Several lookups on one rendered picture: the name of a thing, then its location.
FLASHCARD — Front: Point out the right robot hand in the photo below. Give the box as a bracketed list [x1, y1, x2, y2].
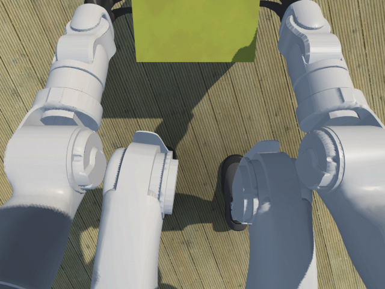
[259, 0, 300, 23]

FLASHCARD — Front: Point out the robot right upper arm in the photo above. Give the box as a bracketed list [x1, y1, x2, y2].
[295, 125, 385, 289]

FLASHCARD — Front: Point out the robot left shin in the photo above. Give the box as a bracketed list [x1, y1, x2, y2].
[102, 131, 168, 197]

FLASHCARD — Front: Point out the robot shin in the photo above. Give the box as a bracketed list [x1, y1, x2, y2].
[230, 140, 312, 225]
[102, 131, 168, 197]

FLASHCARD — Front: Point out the robot left forearm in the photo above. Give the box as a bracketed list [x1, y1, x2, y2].
[4, 4, 116, 179]

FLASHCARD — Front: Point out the carton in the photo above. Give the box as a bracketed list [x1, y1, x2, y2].
[131, 0, 260, 62]

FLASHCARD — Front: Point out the robot left upper arm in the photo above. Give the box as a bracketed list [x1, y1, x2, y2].
[0, 125, 106, 289]

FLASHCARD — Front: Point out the robot right shin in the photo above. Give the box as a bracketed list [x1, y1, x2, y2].
[230, 140, 312, 225]

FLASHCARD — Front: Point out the robot right forearm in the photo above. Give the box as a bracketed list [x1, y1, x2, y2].
[277, 0, 385, 133]

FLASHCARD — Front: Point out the left robot hand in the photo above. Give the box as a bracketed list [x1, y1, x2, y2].
[84, 0, 132, 23]

